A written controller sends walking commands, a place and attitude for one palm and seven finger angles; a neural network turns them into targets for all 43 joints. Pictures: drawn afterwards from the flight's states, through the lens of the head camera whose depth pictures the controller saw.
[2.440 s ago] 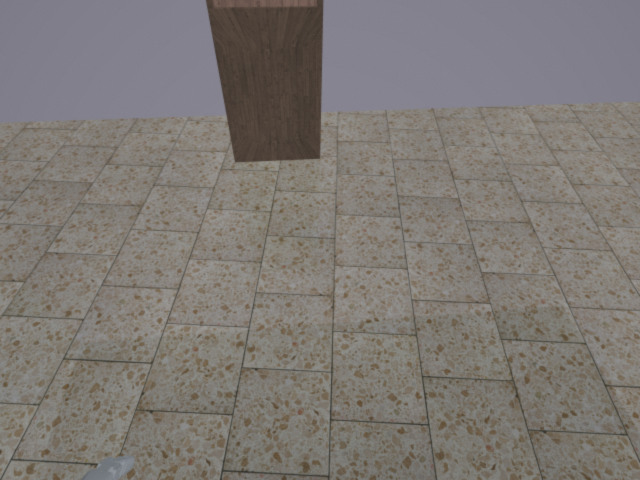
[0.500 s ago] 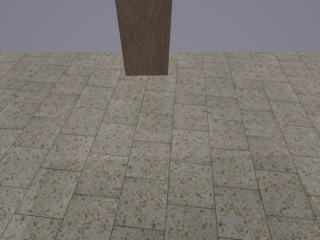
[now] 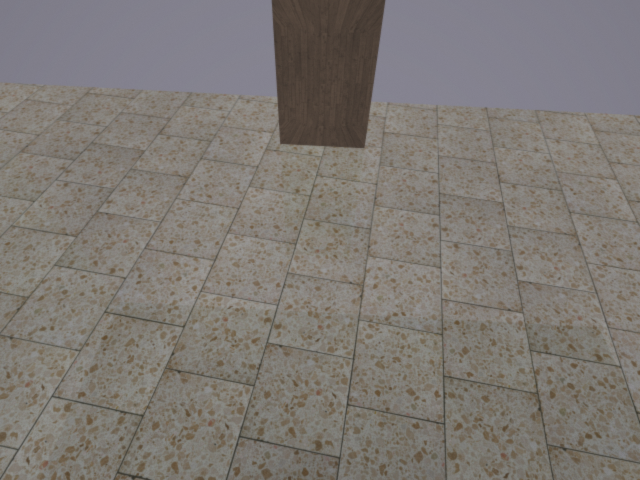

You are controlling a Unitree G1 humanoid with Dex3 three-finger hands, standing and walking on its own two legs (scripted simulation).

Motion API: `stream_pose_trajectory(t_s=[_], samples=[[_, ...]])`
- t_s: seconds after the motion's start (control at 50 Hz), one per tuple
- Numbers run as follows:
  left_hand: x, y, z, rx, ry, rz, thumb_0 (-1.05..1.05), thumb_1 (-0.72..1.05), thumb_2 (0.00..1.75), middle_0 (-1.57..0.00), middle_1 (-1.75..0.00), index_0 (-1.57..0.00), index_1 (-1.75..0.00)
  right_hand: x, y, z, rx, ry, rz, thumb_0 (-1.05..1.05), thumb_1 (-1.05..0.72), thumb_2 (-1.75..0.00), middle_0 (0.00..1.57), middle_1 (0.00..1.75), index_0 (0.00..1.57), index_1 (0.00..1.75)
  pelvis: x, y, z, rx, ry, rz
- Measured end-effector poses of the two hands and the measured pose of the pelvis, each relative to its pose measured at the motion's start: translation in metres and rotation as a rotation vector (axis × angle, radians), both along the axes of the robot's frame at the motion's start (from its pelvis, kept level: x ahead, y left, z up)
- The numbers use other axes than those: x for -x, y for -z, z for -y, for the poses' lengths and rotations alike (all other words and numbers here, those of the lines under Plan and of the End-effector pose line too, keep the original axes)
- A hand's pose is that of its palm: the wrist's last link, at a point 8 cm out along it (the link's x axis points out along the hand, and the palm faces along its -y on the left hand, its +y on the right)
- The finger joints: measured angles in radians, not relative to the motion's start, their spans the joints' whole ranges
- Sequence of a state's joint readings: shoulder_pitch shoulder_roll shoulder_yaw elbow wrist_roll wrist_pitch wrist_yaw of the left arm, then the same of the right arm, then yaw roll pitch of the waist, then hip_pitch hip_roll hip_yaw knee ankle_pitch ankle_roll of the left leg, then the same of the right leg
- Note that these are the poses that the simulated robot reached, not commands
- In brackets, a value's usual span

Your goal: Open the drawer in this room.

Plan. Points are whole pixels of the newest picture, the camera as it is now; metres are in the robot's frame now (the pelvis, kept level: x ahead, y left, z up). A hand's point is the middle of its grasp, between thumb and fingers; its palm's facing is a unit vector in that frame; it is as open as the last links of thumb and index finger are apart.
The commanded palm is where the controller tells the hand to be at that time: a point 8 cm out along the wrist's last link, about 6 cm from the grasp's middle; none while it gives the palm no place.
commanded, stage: turn or walk to find it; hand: left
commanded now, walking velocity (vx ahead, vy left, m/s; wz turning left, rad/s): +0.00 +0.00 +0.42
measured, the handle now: out of the picture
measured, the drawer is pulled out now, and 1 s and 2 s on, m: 0.00 0.00 0.00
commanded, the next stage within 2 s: stand and wait in 0.08 s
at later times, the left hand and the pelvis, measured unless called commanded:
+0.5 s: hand out of the picture -0.04 +0.21 -0.18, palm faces +0.13 -0.97 -0.19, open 7.4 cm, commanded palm none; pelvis -0.03 +0.03 +0.00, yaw +6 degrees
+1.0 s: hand out of the picture -0.11 +0.21 -0.19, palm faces +0.23 -0.96 -0.16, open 7.4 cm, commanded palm none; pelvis -0.07 +0.04 +0.00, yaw +11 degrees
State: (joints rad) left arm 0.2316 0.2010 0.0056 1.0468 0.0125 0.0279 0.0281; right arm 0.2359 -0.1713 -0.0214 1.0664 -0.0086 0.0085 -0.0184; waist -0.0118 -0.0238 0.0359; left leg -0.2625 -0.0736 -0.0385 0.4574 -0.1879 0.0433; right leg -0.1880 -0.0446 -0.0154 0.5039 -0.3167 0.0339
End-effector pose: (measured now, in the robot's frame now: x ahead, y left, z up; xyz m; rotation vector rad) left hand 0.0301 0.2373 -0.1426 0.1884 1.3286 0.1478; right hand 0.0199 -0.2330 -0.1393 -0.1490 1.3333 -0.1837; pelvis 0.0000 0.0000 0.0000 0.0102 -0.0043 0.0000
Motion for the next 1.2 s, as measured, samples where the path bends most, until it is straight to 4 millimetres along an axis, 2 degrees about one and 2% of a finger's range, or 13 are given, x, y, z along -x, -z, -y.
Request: stream_pose_trajectory(t_s=[0.08, 0.2, 0.32, 0.42, 0.52, 0.64, 0.76, 0.84, 0.94, 1.02, 1.2], samples=[[0.013, -0.004, 0.006, -0.015, -0.034, 0.023, 0.01, 0.91, 0.90, -0.20, -0.30, -0.20, -0.30, 0.003, 0.006, 0.009, -0.011, -0.015, -0.014, 0.01, -0.91, -0.90, 0.20, 0.30, 0.20, 0.30, 0.006, 0.002, 0.005, 0.014, -0.035, 0.013], [0.033, -0.001, 0.003, -0.002, -0.094, 0.040, 0.01, 0.91, 0.90, -0.20, -0.30, -0.20, -0.30, -0.006, -0.001, 0.014, 0.023, -0.065, -0.020, 0.01, -0.91, -0.90, 0.20, 0.30, 0.20, 0.30, 0.012, 0.001, 0.000, 0.014, -0.087, 0.017], [0.058, 0.019, -0.013, 0.039, -0.136, -0.005, 0.01, 0.91, 0.90, -0.20, -0.30, -0.20, -0.30, -0.020, -0.003, -0.007, 0.061, -0.118, 0.029, 0.01, -0.91, -0.90, 0.19, 0.30, 0.19, 0.30, 0.019, 0.011, -0.021, 0.019, -0.106, 0.016], [0.074, 0.015, -0.021, 0.041, -0.137, -0.062, 0.01, 0.91, 0.90, -0.20, -0.30, -0.20, -0.30, -0.021, -0.008, -0.032, 0.033, -0.131, 0.062, 0.01, -0.91, -0.90, 0.19, 0.30, 0.19, 0.30, 0.024, 0.003, -0.027, 0.010, -0.089, 0.017], [0.078, 0.004, -0.022, 0.025, -0.151, -0.045, 0.01, 0.91, 0.90, -0.20, -0.30, -0.20, -0.30, -0.015, -0.005, -0.036, 0.009, -0.138, 0.055, 0.00, -0.93, -0.90, 0.20, 0.30, 0.20, 0.30, 0.032, -0.001, -0.027, 0.008, -0.113, 0.012], [0.085, -0.004, -0.014, -0.020, -0.184, 0.024, 0.01, 0.91, 0.90, -0.20, -0.30, -0.20, -0.30, -0.005, 0.010, -0.023, -0.028, -0.156, 0.031, 0.01, -0.92, -0.90, 0.20, 0.30, 0.20, 0.30, 0.044, 0.004, -0.015, 0.006, -0.157, 0.022], [0.104, -0.006, -0.006, -0.008, -0.217, 0.043, 0.01, 0.91, 0.90, -0.20, -0.30, -0.20, -0.30, -0.002, 0.004, -0.018, -0.016, -0.186, 0.015, 0.01, -0.91, -0.90, 0.20, 0.30, 0.20, 0.30, 0.054, 0.000, -0.014, 0.006, -0.185, 0.025], [0.119, 0.003, -0.007, 0.026, -0.226, 0.020, 0.01, 0.91, 0.90, -0.20, -0.30, -0.20, -0.30, 0.001, 0.000, -0.024, 0.008, -0.203, 0.023, 0.01, -0.91, -0.90, 0.20, 0.30, 0.19, 0.30, 0.062, 0.002, -0.021, 0.018, -0.199, 0.021], [0.141, 0.016, -0.015, 0.065, -0.252, -0.026, 0.01, 0.91, 0.90, -0.20, -0.30, -0.20, -0.30, 0.015, -0.003, -0.043, 0.026, -0.224, 0.016, 0.01, -0.91, -0.90, 0.19, 0.30, 0.19, 0.30, 0.071, 0.005, -0.034, 0.018, -0.197, 0.023], [0.155, 0.014, -0.019, 0.070, -0.245, -0.065, 0.01, 0.92, 0.90, -0.20, -0.30, -0.20, -0.30, 0.025, -0.007, -0.052, 0.027, -0.219, 0.007, 0.01, -0.93, -0.90, 0.20, 0.30, 0.20, 0.30, 0.074, 0.001, -0.039, 0.011, -0.187, 0.024], [0.174, 0.004, -0.021, 0.057, -0.224, -0.116, 0.01, 0.91, 0.90, -0.20, -0.30, -0.20, -0.30, 0.043, -0.004, -0.056, -0.001, -0.192, -0.010, 0.01, -0.93, -0.90, 0.20, 0.30, 0.20, 0.30, 0.079, -0.004, -0.045, 0.012, -0.174, 0.026]])
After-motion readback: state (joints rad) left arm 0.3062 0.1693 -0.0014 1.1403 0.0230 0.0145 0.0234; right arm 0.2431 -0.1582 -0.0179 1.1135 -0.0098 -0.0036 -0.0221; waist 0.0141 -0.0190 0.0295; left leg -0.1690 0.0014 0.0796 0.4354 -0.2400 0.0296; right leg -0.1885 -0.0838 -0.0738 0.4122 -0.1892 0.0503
